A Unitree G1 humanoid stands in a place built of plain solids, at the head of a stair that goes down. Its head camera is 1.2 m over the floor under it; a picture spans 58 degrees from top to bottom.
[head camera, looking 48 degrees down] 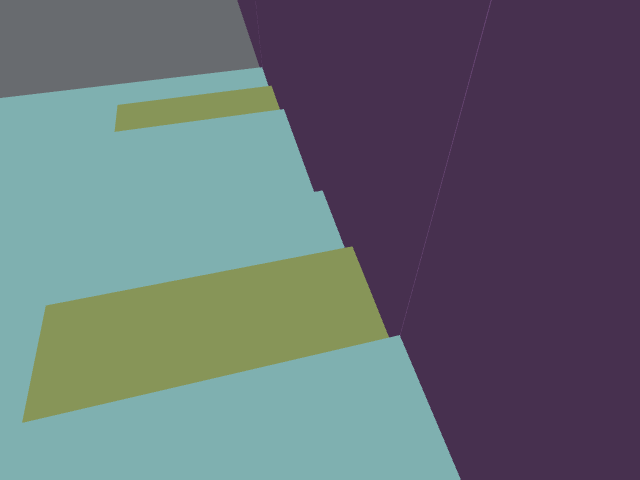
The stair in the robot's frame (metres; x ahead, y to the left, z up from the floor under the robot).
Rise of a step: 0.11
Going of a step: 0.48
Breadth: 1.15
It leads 14 degrees to the left of straight ahead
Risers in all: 3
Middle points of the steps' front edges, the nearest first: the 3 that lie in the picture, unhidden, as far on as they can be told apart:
0.54 0.31 0.00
1.01 0.43 -0.11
1.47 0.54 -0.22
